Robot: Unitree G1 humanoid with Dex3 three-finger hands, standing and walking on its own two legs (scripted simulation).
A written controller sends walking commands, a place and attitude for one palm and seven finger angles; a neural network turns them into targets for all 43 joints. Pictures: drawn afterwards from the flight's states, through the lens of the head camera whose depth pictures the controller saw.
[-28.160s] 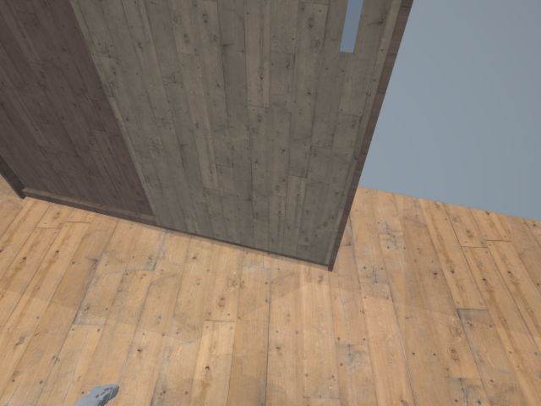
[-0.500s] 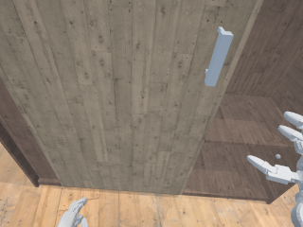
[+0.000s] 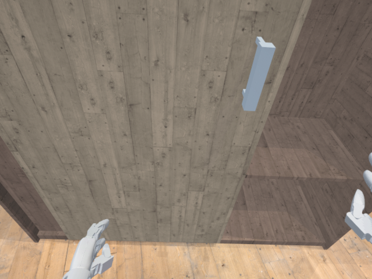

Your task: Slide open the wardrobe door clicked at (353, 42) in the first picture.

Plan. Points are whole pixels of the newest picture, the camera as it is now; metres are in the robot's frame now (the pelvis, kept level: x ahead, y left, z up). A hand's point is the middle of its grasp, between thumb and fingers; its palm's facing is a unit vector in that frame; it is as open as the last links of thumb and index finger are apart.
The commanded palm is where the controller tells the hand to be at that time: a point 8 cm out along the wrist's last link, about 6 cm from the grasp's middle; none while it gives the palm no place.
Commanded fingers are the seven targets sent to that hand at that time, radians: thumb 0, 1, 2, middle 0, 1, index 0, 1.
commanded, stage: draw the hand back to the body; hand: right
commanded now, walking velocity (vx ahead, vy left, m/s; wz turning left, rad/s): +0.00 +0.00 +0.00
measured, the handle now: (254, 74) +0.47 -0.16 +0.25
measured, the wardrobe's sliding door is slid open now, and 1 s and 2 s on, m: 0.59 0.59 0.59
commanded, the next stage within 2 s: step back with the hand held close in 0.20 s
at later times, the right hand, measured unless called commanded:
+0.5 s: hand (359, 204) +0.19 -0.28 +0.17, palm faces +0.47 +0.77 -0.42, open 7.4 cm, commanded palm +0.13 -0.31 +0.17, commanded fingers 0.00 -0.90 -0.90 0.20 0.30 0.20 0.30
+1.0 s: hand out of the picture +0.10 -0.29 +0.15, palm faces +0.48 +0.77 -0.42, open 7.4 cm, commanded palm +0.03 -0.33 +0.17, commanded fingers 0.00 -0.90 -0.90 0.20 0.30 0.20 0.30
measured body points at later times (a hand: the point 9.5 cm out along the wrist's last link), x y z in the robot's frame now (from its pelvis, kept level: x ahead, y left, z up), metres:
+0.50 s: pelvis -0.01 -0.01 +0.00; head -0.03 +0.01 +0.45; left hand +0.17 +0.22 -0.08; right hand +0.16 -0.32 +0.19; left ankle +0.01 +0.11 -0.74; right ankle +0.00 -0.11 -0.74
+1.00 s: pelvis -0.10 -0.02 -0.02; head -0.10 -0.03 +0.43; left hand +0.07 +0.22 -0.08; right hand +0.07 -0.33 +0.17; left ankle +0.01 +0.11 -0.74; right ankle -0.01 -0.12 -0.74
